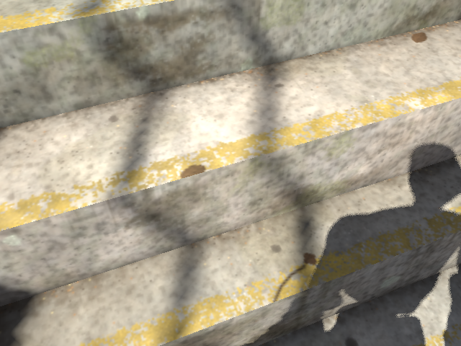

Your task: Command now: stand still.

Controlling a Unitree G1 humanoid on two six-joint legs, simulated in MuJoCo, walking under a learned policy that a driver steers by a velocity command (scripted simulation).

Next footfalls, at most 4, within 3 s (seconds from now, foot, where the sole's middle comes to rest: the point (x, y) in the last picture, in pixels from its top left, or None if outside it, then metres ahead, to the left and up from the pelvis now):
1.28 left None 0.25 0.14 -0.54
1.68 right None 0.10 -0.14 -0.78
2.42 left None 0.31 0.03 -0.55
2.84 right None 0.19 -0.36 -0.78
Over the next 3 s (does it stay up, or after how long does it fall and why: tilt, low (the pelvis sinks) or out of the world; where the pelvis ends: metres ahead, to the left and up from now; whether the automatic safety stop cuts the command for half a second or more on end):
stays up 0.18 -0.25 -0.01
